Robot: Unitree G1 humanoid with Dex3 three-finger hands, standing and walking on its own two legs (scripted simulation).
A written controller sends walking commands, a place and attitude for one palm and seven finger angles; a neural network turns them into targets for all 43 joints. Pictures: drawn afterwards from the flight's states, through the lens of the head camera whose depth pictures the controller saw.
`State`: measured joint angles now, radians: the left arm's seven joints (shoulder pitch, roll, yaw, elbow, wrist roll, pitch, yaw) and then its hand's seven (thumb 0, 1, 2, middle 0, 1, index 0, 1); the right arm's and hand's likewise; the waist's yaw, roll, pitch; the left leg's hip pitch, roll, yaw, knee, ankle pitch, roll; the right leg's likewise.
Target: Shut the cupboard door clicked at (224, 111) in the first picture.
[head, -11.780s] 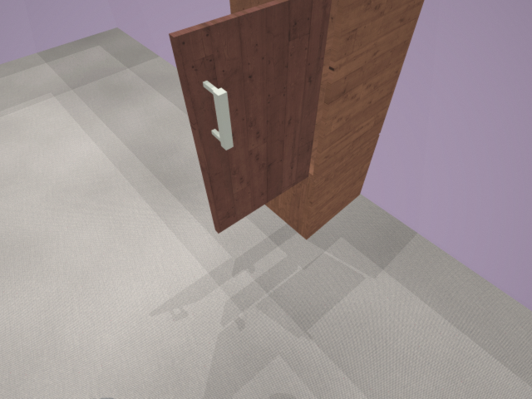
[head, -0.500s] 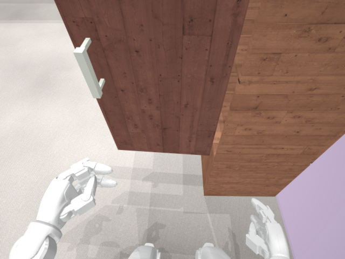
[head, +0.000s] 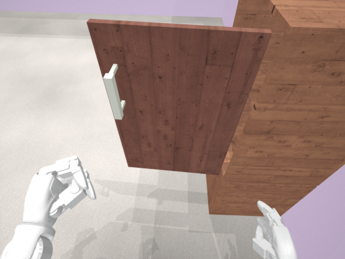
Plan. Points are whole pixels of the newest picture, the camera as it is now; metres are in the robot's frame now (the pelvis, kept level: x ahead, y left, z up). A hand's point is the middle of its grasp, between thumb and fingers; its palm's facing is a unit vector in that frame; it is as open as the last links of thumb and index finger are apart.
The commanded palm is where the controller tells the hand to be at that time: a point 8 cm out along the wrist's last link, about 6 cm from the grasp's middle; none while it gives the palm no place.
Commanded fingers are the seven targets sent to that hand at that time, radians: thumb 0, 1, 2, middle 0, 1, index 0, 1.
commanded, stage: raise the hand and make a fist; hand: left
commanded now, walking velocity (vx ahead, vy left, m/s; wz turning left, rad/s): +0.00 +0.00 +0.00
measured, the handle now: (116, 92) +0.48 +0.19 +0.12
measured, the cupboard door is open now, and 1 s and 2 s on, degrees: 86 86 86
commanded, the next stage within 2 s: bring the fist close to the handle in 0.68 s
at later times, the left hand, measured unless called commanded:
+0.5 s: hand (96, 185) +0.23 +0.17 +0.12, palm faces -0.02 -1.00 -0.03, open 3.1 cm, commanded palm +0.20 +0.22 +0.13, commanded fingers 0.00 0.90 0.90 -1.30 -1.50 -1.30 -1.50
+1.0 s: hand (95, 166) +0.26 +0.17 +0.14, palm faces +0.09 -0.99 -0.07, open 3.1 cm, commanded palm +0.23 +0.22 +0.13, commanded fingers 0.00 0.90 0.90 -1.30 -1.50 -1.30 -1.50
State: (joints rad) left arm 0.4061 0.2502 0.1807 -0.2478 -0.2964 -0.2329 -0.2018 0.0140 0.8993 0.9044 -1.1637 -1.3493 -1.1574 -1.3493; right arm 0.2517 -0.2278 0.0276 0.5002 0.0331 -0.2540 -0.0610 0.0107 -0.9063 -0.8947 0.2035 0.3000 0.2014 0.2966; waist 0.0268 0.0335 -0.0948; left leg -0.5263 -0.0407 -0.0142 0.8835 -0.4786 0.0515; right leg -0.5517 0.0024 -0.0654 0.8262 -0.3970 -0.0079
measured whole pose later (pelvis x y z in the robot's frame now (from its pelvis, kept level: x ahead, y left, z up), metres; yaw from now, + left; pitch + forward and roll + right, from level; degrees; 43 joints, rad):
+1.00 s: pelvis -0.01 -0.04 +0.02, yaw +1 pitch +3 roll +0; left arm 0.15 0.28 0.24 -0.03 -0.30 -0.14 -0.21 0.01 0.90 0.90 -1.30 -1.50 -1.30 -1.50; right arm 0.24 -0.25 0.05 0.61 0.05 -0.26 -0.09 0.01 -0.91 -0.89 0.20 0.30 0.20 0.30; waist 0.03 0.05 -0.03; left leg -0.37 -0.01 -0.04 0.71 -0.39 0.00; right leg -0.41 0.03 -0.09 0.69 -0.33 -0.06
